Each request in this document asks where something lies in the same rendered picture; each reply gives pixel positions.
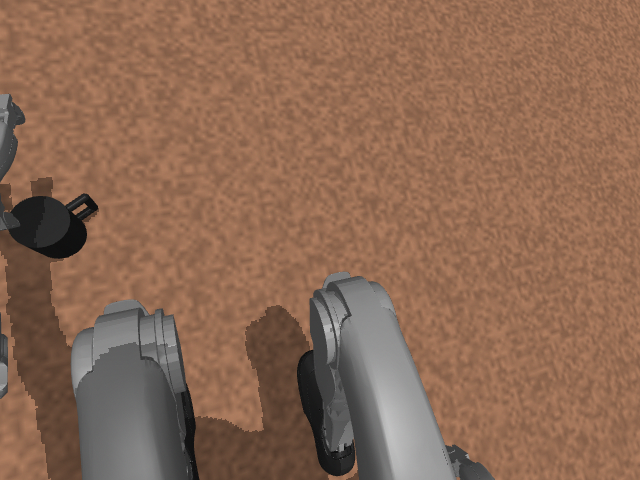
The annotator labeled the left robot foot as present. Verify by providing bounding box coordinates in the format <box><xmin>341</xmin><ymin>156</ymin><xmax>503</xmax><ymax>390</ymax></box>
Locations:
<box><xmin>181</xmin><ymin>384</ymin><xmax>199</xmax><ymax>480</ymax></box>

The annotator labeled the left robot hand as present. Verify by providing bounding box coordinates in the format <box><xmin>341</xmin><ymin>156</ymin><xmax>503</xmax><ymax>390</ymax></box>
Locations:
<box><xmin>0</xmin><ymin>94</ymin><xmax>25</xmax><ymax>231</ymax></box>

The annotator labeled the mug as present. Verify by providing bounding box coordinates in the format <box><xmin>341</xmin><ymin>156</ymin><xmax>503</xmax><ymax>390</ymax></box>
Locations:
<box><xmin>8</xmin><ymin>194</ymin><xmax>98</xmax><ymax>259</ymax></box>

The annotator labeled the right robot foot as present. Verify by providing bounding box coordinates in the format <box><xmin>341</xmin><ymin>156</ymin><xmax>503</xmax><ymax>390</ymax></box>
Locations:
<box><xmin>297</xmin><ymin>350</ymin><xmax>355</xmax><ymax>476</ymax></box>

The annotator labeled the right robot hand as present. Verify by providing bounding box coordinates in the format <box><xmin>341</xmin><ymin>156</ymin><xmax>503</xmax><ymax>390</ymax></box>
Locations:
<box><xmin>445</xmin><ymin>445</ymin><xmax>495</xmax><ymax>480</ymax></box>

